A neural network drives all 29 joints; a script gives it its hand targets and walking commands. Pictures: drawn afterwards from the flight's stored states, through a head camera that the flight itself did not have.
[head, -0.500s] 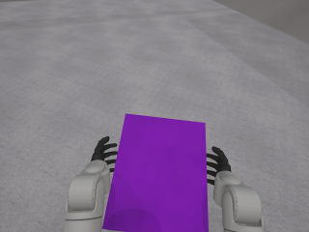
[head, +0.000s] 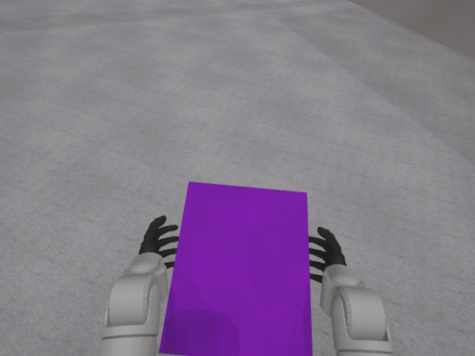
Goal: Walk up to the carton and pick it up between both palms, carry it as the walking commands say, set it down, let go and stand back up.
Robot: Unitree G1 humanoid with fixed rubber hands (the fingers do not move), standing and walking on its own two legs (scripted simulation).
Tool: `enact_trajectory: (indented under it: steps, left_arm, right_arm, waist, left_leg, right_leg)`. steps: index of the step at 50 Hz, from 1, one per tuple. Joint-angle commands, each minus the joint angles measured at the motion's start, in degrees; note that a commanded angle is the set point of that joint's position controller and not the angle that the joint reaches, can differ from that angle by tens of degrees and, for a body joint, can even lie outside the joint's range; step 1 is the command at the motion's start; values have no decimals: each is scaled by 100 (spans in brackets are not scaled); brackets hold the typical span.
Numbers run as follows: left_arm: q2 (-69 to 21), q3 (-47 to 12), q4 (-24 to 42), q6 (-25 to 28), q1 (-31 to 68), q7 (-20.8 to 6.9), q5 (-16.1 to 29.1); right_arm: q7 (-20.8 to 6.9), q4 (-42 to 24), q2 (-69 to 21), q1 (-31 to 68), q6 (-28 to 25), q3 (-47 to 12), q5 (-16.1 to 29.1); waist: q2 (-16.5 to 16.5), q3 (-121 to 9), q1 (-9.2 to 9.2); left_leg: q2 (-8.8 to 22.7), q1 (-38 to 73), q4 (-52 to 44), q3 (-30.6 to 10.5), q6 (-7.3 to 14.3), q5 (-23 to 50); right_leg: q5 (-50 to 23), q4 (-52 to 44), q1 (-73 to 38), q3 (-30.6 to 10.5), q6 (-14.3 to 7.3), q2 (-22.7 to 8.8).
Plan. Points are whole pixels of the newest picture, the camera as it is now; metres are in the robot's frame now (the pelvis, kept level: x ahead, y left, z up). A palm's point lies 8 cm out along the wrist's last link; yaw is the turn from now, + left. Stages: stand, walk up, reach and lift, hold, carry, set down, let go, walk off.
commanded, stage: carry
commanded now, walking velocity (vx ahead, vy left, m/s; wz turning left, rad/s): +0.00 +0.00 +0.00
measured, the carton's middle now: (239, 272) +0.31 +0.00 -0.04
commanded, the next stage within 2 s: none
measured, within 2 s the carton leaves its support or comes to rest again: neither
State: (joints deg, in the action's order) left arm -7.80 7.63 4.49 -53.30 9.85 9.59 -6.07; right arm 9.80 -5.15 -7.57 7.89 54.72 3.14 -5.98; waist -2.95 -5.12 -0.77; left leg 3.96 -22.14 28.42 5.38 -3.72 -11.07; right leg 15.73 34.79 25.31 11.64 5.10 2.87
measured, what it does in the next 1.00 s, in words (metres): steps on the spot: right foot, then left foot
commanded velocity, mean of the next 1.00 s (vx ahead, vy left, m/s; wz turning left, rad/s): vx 0.00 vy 0.00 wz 0.00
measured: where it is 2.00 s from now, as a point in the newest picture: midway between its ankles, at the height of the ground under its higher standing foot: outside the picture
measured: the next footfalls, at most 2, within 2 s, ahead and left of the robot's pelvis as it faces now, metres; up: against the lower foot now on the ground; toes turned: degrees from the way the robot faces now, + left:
right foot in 0.26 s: +0.08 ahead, -0.16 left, +0.00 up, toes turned +3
left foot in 0.42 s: +0.07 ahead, +0.09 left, +0.00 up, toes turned -9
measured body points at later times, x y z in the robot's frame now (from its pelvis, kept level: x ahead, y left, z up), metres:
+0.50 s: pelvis +0.02 -0.06 +0.00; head +0.02 -0.07 +0.45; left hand +0.29 +0.10 +0.01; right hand +0.29 -0.20 +0.01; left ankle +0.02 +0.10 -0.73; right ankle +0.04 -0.16 -0.73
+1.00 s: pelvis +0.01 -0.07 +0.00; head +0.01 -0.08 +0.45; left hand +0.30 +0.09 +0.01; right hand +0.29 -0.21 +0.00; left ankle +0.02 +0.10 -0.73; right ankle +0.04 -0.16 -0.73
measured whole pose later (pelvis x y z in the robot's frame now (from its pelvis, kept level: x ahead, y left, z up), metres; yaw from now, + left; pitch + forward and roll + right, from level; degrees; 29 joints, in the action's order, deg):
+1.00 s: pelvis +0.01 -0.07 +0.00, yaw +2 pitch +4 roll +1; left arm -7.4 8.3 -10.3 -38.6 7.5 4.6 -8.7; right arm 5.1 7.2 -7.2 3.6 38.2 5.5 -8.6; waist 0.6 -5.7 -0.6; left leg 2.7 -20.6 31.2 -2.0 -4.0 -14.6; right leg 15.4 34.2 22.6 5.4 -1.9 -1.7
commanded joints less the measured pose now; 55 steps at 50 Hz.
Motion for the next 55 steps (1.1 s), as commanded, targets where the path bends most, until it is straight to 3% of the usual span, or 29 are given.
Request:
enact_trajectory:
  steps: [1, 2, 3, 4, 5, 6, 7, 8, 9, 10, 11, 12, 13, 14, 15, 16, 17, 18, 20, 22, 23, 24, 27, 31, 36, 38, 46, 53, 55]
  left_arm:
    - [-5483, -4117, 2733, 62, 2455, -1203, 2244]
    - [-5372, -4036, 2544, -150, 2001, -1171, 2110]
    - [-5391, -4030, 2623, -304, 1779, -1175, 2113]
    - [-4881, -3512, 1662, -353, 1524, -1219, 1750]
    - [-4319, -2993, 783, -228, 1574, -1340, 1363]
    - [-3644, -2218, -758, 186, 1896, -1501, 821]
    - [-3374, -1923, -1760, 811, 2178, -1638, 552]
    - [-4986, -3650, 251, 1041, 2061, -1607, 1831]
    - [-5067, -3829, 2186, 1110, 2588, -1559, 2001]
    - [-5316, -4018, 2071, 813, 2503, -1478, 1953]
    - [-5315, -3940, 1974, 657, 2269, -1448, 1925]
    - [-5376, -3942, 2285, 509, 2173, -1335, 2009]
    - [-5305, -3866, 1977, 328, 1816, -1319, 1892]
    - [-5256, -3933, 1956, 163, 1436, -1334, 1921]
    - [-5293, -3974, 2494, 78, 1341, -1232, 2109]
    - [-4223, -2856, 483, 99, 1254, -1269, 1275]
    - [-3713, -2377, -380, 375, 1522, -1339, 889]
    - [-4161, -2728, 629, 743, 2250, -1414, 1141]
    - [-4474, -2953, 1142, 1042, 2533, -1505, 1388]
    - [-4969, -3667, 2024, 969, 2808, -1463, 1827]
    - [-4427, -3195, 997, 999, 2679, -1443, 1443]
    - [-4660, -3544, 1519, 1001, 2669, -1421, 1649]
    - [-4128, -3068, 497, 1061, 2292, -1468, 1296]
    - [-4232, -3190, 627, 1243, 2539, -1571, 1356]
    - [-3951, -2725, -594, 1538, 2423, -1728, 927]
    - [-4257, -3079, -143, 1633, 2578, -1766, 1158]
    - [-4184, -3141, -179, 1736, 2604, -1816, 1124]
    - [-3915, -3032, -486, 1967, 2648, -1855, 1078]
    - [-3988, -3106, -463, 1964, 2557, -1872, 1132]
  right_arm:
    - [-1279, -2786, -5441, 2863, -240, -3930, 2166]
    - [-1242, -2717, -5478, 2532, -19, -4025, 2149]
    - [-1196, -3029, -5516, 2471, 139, -4249, 2175]
    - [-1158, -2205, -5067, 2186, 150, -3734, 1724]
    - [-1204, -1340, -4643, 1839, -24, -3127, 1307]
    - [-1319, 222, -3915, 1860, -487, -2003, 699]
    - [-1477, 1346, -3303, 2337, -1182, -1216, 240]
    - [-1578, -664, -4607, 2601, -1227, -3227, 1549]
    - [-1592, -2248, -4842, 2889, -1208, -3610, 1740]
    - [-1538, -2331, -5229, 2991, -912, -4069, 1901]
    - [-1492, -2525, -5234, 2960, -731, -4230, 2029]
    - [-1443, -2981, -5270, 3027, -575, -4305, 2273]
    - [-1427, -2652, -5105, 2597, -391, -4182, 2072]
    - [-1391, -2439, -5152, 2054, -229, -4088, 1964]
    - [-1333, -3047, -5186, 1847, -62, -4395, 2274]
    - [-1385, -1036, -4106, 1635, -91, -3176, 1335]
    - [-1515, 307, -3764, 1683, -330, -2652, 972]
    - [-1639, -486, -4245, 2470, -669, -3039, 1344]
    - [-1693, -821, -4583, 2593, -954, -3173, 1514]
    - [-1640, -1625, -5052, 2615, -955, -3493, 1738]
    - [-1609, -558, -4469, 2337, -1015, -2825, 1260]
    - [-1585, -1163, -4551, 2361, -1053, -2988, 1420]
    - [-1557, -251, -4111, 2039, -1181, -2628, 962]
    - [-1614, -226, -4300, 2149, -1376, -2709, 978]
    - [-1763, 663, -3950, 2374, -1712, -2427, 680]
    - [-1795, 220, -4276, 2537, -1801, -2805, 921]
    - [-1864, 64, -4266, 2752, -1912, -3047, 1057]
    - [-1891, 481, -4128, 2657, -2153, -2883, 946]
    - [-1879, 288, -4175, 2710, -2168, -3031, 1013]
  waist:
    - [125, -2199, 153]
    - [-430, -2162, 132]
    - [-1022, -2205, 74]
    - [-1197, -2215, -4]
    - [-1169, -2132, -341]
    - [600, -2106, -591]
    - [4489, -1996, -243]
    - [2122, -1639, 225]
    - [952, -1706, 263]
    - [481, -1779, 160]
    - [399, -1897, 101]
    - [585, -1928, 104]
    - [569, -1912, 42]
    - [75, -2054, 52]
    - [-1537, -2224, 52]
    - [-1349, -2303, 24]
    - [-955, -2159, 53]
    - [-830, -1994, 73]
    - [-722, -1996, 66]
    - [45, -2172, 66]
    - [599, -2354, 103]
    - [814, -2420, 98]
    - [396, -2418, 74]
    - [105, -2254, 44]
    - [65, -1918, 53]
    - [188, -1879, 63]
    - [251, -1764, 76]
    - [351, -2059, 93]
    - [117, -2045, 96]
  left_leg:
    - [398, 37, 528, -304, 349, -200]
    - [63, -439, 740, -70, 291, -1077]
    - [-320, -251, 631, 468, 278, -1672]
    - [-534, 382, 412, 917, 363, -2212]
    - [-312, 1510, -518, 1124, 873, -2657]
    - [1015, 1430, -2088, -45, 1562, -1907]
    - [2876, -680, -2096, -3452, 2108, -862]
    - [1863, -902, -1217, -2243, 1488, -622]
    - [1211, 31, -446, -1252, 722, 433]
    - [982, 905, 60, -502, 564, 1748]
    - [693, 1081, 432, -245, 577, 1589]
    - [425, 669, 679, -166, 591, 1209]
    - [292, -22, 752, -264, 586, 244]
    - [-15, -912, 1443, -399, 409, -1279]
    - [-250, -1112, 1764, -237, 75, -1854]
    - [-157, -1081, 1938, -539, 85, -1728]
    - [-193, -944, 1882, -562, 79, -1626]
    - [-178, -658, 1798, -518, 69, -1431]
    - [-186, 3, 870, -474, 175, -781]
    - [61, 453, -115, -886, 416, 899]
    - [149, 760, 69, -903, 467, 1591]
    - [218, 1026, 105, -883, 482, 1890]
    - [165, 1070, 278, -738, 406, 1748]
    - [114, 825, 122, -743, 413, 1075]
    - [106, 629, 27, -791, 385, 725]
    - [150, 686, -38, -825, 401, 776]
    - [115, 591, -86, -769, 433, 446]
    - [183, 762, 9, -839, 418, 872]
    - [199, 756, 27, -827, 405, 863]
  right_leg:
    - [-1148, -1622, -1894, -1865, -263, -1566]
    - [-2760, -1746, -2327, -1948, 102, -1800]
    - [-4387, -1959, -2484, -1651, 892, -1747]
    - [-6031, -1932, -2242, -885, 1885, -1499]
    - [-6988, -763, -1421, 274, 3291, -824]
    - [-6880, 2774, -1246, 358, 3786, -520]
    - [1456, 6710, -860, -1802, 1690, -755]
    - [2155, 5600, -376, -3082, 246, -825]
    - [2048, 3361, 116, -2437, -545, -824]
    - [1349, 1079, 323, -1412, -631, -572]
    - [561, -263, -214, -381, -366, -208]
    - [-256, -1341, -1195, 11, -207, -158]
    - [-497, -1478, -1770, -461, -118, -528]
    - [-1038, -1601, -2191, -1757, -194, -1676]
    - [-2838, -1387, -2261, -3019, -640, -2344]
    - [-3074, -1162, -2170, -2875, -871, -2245]
    - [-2982, -1023, -2014, -2523, -971, -2056]
    - [-2738, -947, -1685, -2134, -1060, -1890]
    - [-2279, -776, -1368, -1653, -1050, -1543]
    - [-1498, -511, -1261, -1254, -686, -1105]
    - [-1619, -476, -1173, -1186, -592, -1068]
    - [-1577, -402, -1126, -1092, -569, -1030]
    - [-2315, -538, -1362, -1235, -624, -1163]
    - [-2107, -737, -1494, -1268, -663, -1184]
    - [-1637, -829, -1385, -1280, -658, -1227]
    - [-1393, -781, -1328, -1243, -676, -1167]
    - [-982, -879, -1269, -1293, -699, -1226]
    - [-1669, -654, -1481, -1250, -740, -1231]
    - [-1672, -658, -1510, -1262, -752, -1240]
